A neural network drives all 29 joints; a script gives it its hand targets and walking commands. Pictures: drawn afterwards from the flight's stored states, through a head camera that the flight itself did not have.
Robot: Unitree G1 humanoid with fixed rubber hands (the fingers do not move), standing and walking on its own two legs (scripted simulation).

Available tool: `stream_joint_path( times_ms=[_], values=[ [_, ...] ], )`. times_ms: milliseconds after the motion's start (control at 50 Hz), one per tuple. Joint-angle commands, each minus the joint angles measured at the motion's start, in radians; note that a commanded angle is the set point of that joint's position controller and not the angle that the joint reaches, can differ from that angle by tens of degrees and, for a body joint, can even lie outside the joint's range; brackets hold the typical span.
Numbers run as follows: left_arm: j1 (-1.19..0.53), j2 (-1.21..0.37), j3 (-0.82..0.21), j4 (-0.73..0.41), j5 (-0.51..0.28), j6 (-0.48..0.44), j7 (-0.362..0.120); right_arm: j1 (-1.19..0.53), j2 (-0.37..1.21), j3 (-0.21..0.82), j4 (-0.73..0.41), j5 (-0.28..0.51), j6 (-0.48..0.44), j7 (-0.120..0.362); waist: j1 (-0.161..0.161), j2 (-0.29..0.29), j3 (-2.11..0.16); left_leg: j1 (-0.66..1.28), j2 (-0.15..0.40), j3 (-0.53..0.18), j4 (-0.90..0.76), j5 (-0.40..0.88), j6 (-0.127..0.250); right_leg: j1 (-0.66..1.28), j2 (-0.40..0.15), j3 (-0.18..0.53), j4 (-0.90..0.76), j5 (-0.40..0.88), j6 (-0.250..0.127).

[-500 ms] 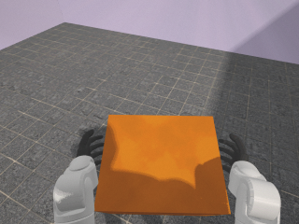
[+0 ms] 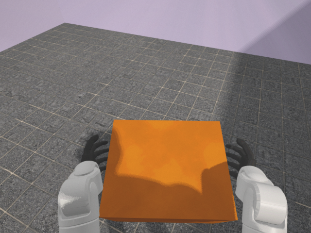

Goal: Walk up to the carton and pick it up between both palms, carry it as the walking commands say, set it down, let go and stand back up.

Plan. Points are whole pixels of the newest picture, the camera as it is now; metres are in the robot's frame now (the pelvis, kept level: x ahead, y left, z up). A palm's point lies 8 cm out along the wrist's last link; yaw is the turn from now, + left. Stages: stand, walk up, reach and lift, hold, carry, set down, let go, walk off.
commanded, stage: carry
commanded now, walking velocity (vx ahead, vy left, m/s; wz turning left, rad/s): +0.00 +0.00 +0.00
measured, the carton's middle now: (165, 173) +0.28 +0.00 +0.00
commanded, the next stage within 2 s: hold in 0.68 s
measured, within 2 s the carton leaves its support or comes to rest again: neither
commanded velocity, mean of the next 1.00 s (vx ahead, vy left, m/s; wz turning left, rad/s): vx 0.00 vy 0.00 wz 0.00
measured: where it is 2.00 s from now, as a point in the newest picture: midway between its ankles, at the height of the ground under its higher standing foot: outside the picture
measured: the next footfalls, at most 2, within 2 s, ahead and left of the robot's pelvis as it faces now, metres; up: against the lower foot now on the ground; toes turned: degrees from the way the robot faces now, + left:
none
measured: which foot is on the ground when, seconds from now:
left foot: down 0.00-1.00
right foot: down 0.00-1.00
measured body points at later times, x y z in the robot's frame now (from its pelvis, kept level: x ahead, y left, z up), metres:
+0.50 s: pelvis +0.02 +0.00 +0.00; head +0.01 +0.00 +0.45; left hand +0.29 +0.18 +0.06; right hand +0.29 -0.18 +0.06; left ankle +0.05 +0.14 -0.73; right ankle +0.00 -0.11 -0.73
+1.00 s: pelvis +0.02 +0.01 +0.02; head -0.01 +0.01 +0.47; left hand +0.29 +0.20 +0.05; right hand +0.29 -0.17 +0.05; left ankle +0.05 +0.15 -0.73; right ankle +0.00 -0.11 -0.73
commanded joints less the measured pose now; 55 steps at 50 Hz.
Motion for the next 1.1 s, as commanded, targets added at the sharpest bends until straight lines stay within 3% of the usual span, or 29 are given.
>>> stream_joint_path(
  times_ms=[0, 240, 660, 680, 700, 720, 780, 820, 880, 960, 1080],
  values=[
    [-0.458, -0.782, -0.692, -0.051, -0.358, -0.037, -0.243, -0.463, 0.762, 0.682, -0.039, 0.344, -0.044, 0.226, 0.003, -0.007, -0.212, 0.161, 0.055, -0.061, -0.055, 0.101, 0.026, 0.025, -0.093, 0.077, -0.115, 0.185, -0.026],
    [-0.484, -0.78, -0.652, 0.064, -0.309, -0.18, -0.264, -0.485, 0.762, 0.636, 0.081, 0.284, -0.187, 0.246, 0.007, -0.006, -0.24, 0.196, 0.063, -0.049, -0.053, 0.15, 0.025, 0.058, -0.088, 0.071, -0.112, 0.243, -0.028],
    [-0.47, -0.714, -0.598, 0.154, -0.261, -0.292, -0.265, -0.473, 0.711, 0.588, 0.168, 0.24, -0.301, 0.251, 0.008, -0.005, -0.237, 0.205, 0.072, -0.039, -0.045, 0.171, 0.024, 0.086, -0.089, 0.072, -0.109, 0.296, -0.029],
    [-0.24, -0.393, -0.339, 0.505, -0.088, -0.344, -0.279, -0.284, 0.433, 0.352, 0.518, 0.105, -0.361, 0.272, 0.074, -0.072, 0.056, 0.351, -0.158, -0.114, -0.168, 0.112, 0.054, 0.172, 0.09, 0.164, -0.264, 0.265, 0.013],
    [-0.272, -0.396, -0.399, 0.503, -0.101, -0.423, -0.289, -0.316, 0.448, 0.414, 0.47, 0.115, -0.44, 0.271, 0.058, -0.041, 0.027, 0.394, -0.161, -0.129, -0.164, 0.201, 0.056, 0.158, 0.091, 0.164, -0.279, 0.305, 0.0],
    [-0.29, -0.453, -0.449, 0.407, -0.125, -0.462, -0.305, -0.333, 0.507, 0.463, 0.387, 0.141, -0.485, 0.28, 0.048, -0.015, -0.051, 0.424, -0.157, -0.139, -0.163, 0.249, 0.051, 0.212, 0.093, 0.165, -0.271, 0.345, -0.003],
    [-0.439, -0.593, -0.604, 0.225, -0.2, -0.524, -0.342, -0.469, 0.641, 0.598, 0.215, 0.194, -0.534, 0.299, 0.039, -0.044, -0.291, 0.482, -0.17, -0.145, -0.165, 0.427, 0.046, 0.34, 0.089, 0.184, -0.251, 0.609, 0.016],
    [-0.477, -0.586, -0.61, 0.201, -0.202, -0.535, -0.363, -0.485, 0.683, 0.631, 0.219, 0.19, -0.54, 0.304, 0.057, -0.043, -0.267, 0.447, -0.177, -0.13, -0.189, 0.375, 0.049, 0.357, 0.089, 0.177, -0.278, 0.548, 0.019],
    [-0.454, -0.604, -0.591, 0.261, -0.186, -0.52, -0.378, -0.454, 0.699, 0.612, 0.301, 0.155, -0.528, 0.32, 0.06, -0.006, -0.178, 0.456, -0.181, -0.128, -0.232, 0.32, 0.039, 0.323, 0.093, 0.161, -0.32, 0.454, 0.014],
    [-0.487, -0.649, -0.534, 0.396, -0.144, -0.482, -0.396, -0.495, 0.683, 0.529, 0.418, 0.101, -0.51, 0.358, 0.039, -0.009, -0.058, 0.466, -0.179, -0.119, -0.261, 0.196, 0.037, 0.252, 0.114, 0.14, -0.361, 0.227, -0.007],
    [-0.615, -0.782, -0.486, 0.508, -0.101, -0.472, -0.431, -0.648, 0.755, 0.463, 0.545, 0.068, -0.519, 0.434, 0.043, 0.016, -0.068, 0.472, -0.165, -0.123, -0.269, 0.141, 0.023, 0.238, 0.135, 0.134, -0.351, 0.142, -0.026]
  ],
)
